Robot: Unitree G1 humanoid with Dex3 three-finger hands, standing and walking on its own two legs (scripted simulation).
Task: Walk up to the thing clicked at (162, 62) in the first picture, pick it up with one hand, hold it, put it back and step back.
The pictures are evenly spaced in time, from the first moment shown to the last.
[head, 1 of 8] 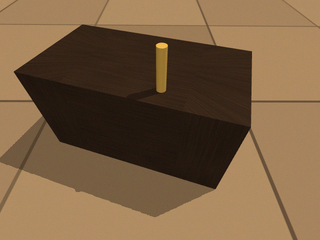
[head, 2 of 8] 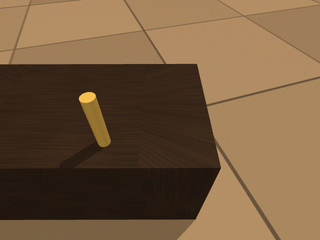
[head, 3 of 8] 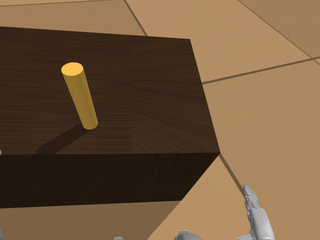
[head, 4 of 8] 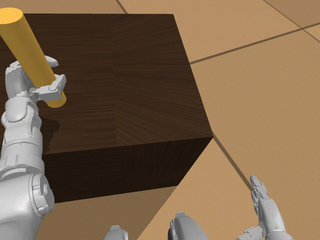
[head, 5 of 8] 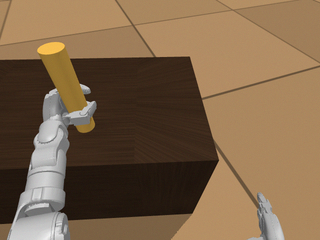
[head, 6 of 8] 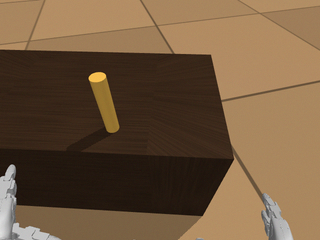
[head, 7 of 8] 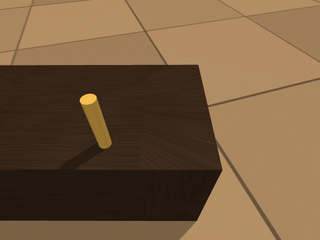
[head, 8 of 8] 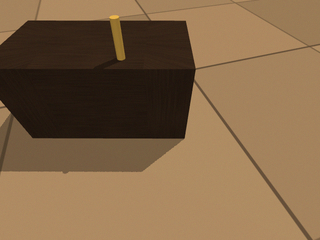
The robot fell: no
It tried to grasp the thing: yes
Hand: left
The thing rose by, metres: 0.25
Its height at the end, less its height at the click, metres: +0.00
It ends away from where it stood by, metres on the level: 0.00
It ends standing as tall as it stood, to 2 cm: yes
